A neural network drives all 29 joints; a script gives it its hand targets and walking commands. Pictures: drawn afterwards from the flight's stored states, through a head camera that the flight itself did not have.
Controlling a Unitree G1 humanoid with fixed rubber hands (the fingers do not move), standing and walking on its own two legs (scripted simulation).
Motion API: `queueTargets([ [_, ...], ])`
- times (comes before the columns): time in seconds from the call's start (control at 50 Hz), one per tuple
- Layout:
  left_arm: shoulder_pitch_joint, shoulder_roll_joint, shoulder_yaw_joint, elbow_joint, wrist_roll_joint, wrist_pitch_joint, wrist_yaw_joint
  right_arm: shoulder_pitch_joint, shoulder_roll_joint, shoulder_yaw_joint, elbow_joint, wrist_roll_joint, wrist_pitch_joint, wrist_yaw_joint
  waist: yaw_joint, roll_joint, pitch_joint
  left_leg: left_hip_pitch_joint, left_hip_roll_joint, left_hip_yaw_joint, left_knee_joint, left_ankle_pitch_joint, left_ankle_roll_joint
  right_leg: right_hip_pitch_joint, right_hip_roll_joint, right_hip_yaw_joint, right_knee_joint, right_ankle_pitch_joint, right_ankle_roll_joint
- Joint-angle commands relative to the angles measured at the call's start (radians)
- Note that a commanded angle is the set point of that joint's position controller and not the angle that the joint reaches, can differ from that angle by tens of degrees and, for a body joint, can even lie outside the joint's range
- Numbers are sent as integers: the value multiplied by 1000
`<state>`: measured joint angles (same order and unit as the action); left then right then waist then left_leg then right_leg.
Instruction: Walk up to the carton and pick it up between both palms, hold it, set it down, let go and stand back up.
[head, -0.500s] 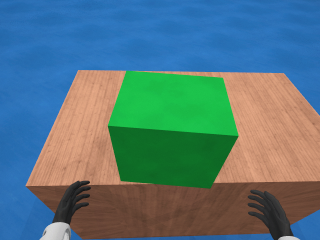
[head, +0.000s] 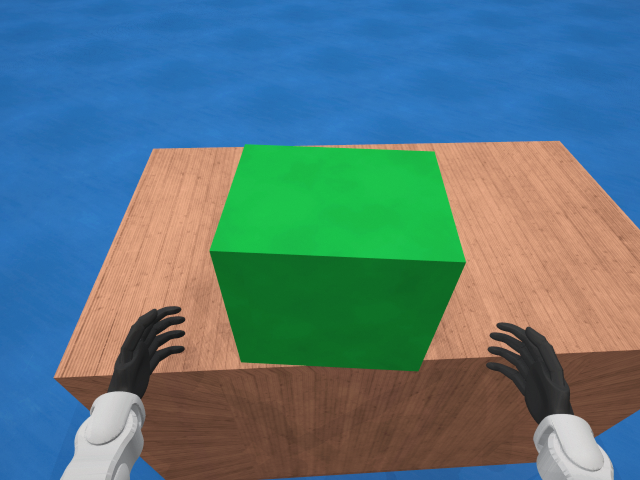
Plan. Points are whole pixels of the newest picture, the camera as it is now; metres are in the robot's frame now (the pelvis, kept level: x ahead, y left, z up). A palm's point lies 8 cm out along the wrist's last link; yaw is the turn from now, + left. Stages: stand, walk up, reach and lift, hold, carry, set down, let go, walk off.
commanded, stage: reach and lift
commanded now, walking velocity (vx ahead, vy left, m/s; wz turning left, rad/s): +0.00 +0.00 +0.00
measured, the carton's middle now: (334, 260) +0.43 +0.02 +0.03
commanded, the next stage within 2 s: none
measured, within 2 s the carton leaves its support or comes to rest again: neither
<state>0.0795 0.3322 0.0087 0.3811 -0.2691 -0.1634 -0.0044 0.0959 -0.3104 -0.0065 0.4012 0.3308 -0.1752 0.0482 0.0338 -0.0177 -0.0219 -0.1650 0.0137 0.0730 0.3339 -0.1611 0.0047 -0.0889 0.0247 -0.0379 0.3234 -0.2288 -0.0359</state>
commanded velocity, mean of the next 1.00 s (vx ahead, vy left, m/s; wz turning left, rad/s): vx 0.00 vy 0.00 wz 0.00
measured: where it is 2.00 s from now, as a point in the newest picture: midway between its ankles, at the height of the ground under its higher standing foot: outside the picture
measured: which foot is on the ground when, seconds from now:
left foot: down 0.00-1.00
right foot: down 0.00-1.00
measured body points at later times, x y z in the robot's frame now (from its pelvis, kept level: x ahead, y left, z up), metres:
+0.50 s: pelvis +0.00 +0.00 +0.00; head +0.00 +0.00 +0.45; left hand +0.32 +0.26 +0.09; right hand +0.32 -0.25 +0.09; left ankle +0.01 +0.11 -0.75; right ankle -0.03 -0.09 -0.75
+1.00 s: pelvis -0.01 +0.00 +0.00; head +0.01 +0.01 +0.45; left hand +0.38 +0.26 +0.16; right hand +0.38 -0.25 +0.16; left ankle +0.01 +0.11 -0.75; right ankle -0.03 -0.09 -0.75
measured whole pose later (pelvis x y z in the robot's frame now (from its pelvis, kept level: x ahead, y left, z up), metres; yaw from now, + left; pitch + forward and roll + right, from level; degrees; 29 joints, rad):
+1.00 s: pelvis -0.01 +0.00 +0.00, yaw -1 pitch +4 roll +0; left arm -0.53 0.43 0.19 0.27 -0.25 0.56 -0.01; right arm -0.56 -0.53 0.01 0.45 0.50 0.34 0.02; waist 0.00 -0.01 -0.06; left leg -0.25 0.03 0.08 0.31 -0.13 0.01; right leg -0.18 0.04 -0.03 0.29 -0.18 -0.04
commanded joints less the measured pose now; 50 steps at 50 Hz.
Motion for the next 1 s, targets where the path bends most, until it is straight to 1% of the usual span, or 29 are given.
queueTargets([
  [0.0, -228, 133, 67, -176, 4, 84, 13, -210, -175, -63, -147, 26, 45, 7, 6, 19, -132, 231, -6, -84, -1, 201, -25, -166, -18, 69, -92, 89, 11],
  [0.04, -266, 133, 78, -202, 7, 129, 15, -246, -189, -67, -160, 37, 75, 9, 6, 27, -144, 234, -6, -83, -5, 207, -25, -164, -16, 72, -94, 102, 9],
  [0.06, -281, 132, 83, -221, 7, 152, 15, -261, -197, -66, -180, 40, 88, 9, 5, 24, -154, 243, -7, -81, -3, 226, -24, -156, -16, 70, -94, 125, 12],
  [0.08, -280, 130, 92, -226, 14, 175, 13, -262, -201, -67, -175, 45, 104, 10, 5, 17, -150, 241, -8, -81, -4, 234, -23, -150, -13, 68, -92, 138, 14],
  [0.18, -317, 123, 142, -267, 42, 291, -8, -295, -226, -54, -183, 72, 178, 0, -2, 6, -154, 260, -15, -76, -8, 287, -17, -118, -12, 72, -100, 229, 25],
  [0.22, -334, 126, 161, -291, 53, 330, -14, -320, -241, -60, -203, 73, 201, -7, -6, 0, -161, 260, -15, -74, -13, 285, -14, -107, -10, 71, -101, 244, 29],
  [0.26, -358, 127, 172, -316, 57, 366, -16, -345, -252, -69, -217, 78, 225, -12, -12, 6, -169, 265, -13, -74, -17, 282, -11, -111, -8, 70, -103, 247, 29],
  [0.3, -402, 137, 180, -345, 53, 394, -18, -391, -258, -71, -244, 82, 245, -16, -14, -3, -182, 253, -14, -70, -17, 273, -7, -110, -9, 70, -101, 252, 33],
  [0.34, -425, 143, 186, -351, 52, 417, -19, -416, -261, -74, -255, 85, 267, -19, -16, 2, -178, 244, -14, -66, -20, 253, -5, -114, -12, 72, -102, 249, 35],
  [0.38, -463, 153, 192, -341, 42, 434, -19, -456, -267, -77, -259, 85, 286, -20, -14, -12, -194, 228, -12, -63, -24, 225, 1, -116, -12, 71, -97, 238, 38],
  [0.4, -481, 158, 191, -352, 40, 439, -17, -471, -268, -81, -258, 89, 294, -21, -12, 0, -207, 226, -10, -63, -24, 225, 2, -116, -12, 72, -94, 236, 38],
  [0.46, -522, 170, 194, -360, 38, 470, -12, -511, -282, -79, -246, 102, 322, -19, -12, 19, -239, 236, -5, -62, -19, 249, -2, -116, -9, 70, -88, 256, 36],
  [0.52, -562, 185, 207, -367, 40, 506, -13, -566, -305, -75, -244, 114, 347, -25, -17, 13, -279, 240, -3, -65, -8, 283, 0, -98, -7, 71, -78, 313, 41],
  [0.6, -612, 203, 233, -360, 47, 563, -11, -636, -330, -69, -219, 129, 381, -31, -16, 8, -308, 228, -7, -57, -5, 301, 1, -76, -3, 71, -65, 355, 50],
  [0.64, -656, 208, 232, -339, 37, 587, -10, -689, -342, -69, -206, 136, 399, -31, -16, 3, -311, 216, -3, -59, -3, 295, 0, -85, -1, 67, -59, 356, 49],
  [0.8, -810, 247, 229, -317, 21, 667, -6, -849, -380, -62, -138, 166, 461, -28, -32, 9, -367, 199, 1, -65, 10, 302, 0, -79, 4, 62, -47, 393, 53],
  [0.84, -853, 258, 230, -299, 17, 680, -3, -890, -385, -62, -121, 169, 474, -28, -34, 6, -388, 194, 2, -67, 13, 299, 1, -79, 3, 62, -43, 405, 56],
  [0.86, -878, 261, 228, -271, 19, 690, -3, -919, -389, -58, -100, 172, 483, -27, -38, 11, -382, 182, 1, -67, 12, 285, 2, -81, 2, 61, -42, 394, 56],
  [0.88, -909, 270, 230, -252, 19, 697, -1, -949, -395, -58, -82, 173, 490, -25, -31, 5, -383, 176, 1, -66, 9, 267, 6, -85, 2, 62, -42, 382, 57],
  [0.92, -932, 278, 226, -228, 21, 706, 1, -974, -394, -52, -40, 178, 503, -21, -31, 7, -387, 168, 2, -66, 5, 253, 8, -89, -3, 65, -44, 376, 59],
  [0.98, -999, 284, 212, -162, 16, 721, 4, -1043, -402, -43, 25, 185, 522, -14, -37, 12, -390, 142, 4, -72, 2, 223, 8, -92, -3, 63, -40, 353, 57],
])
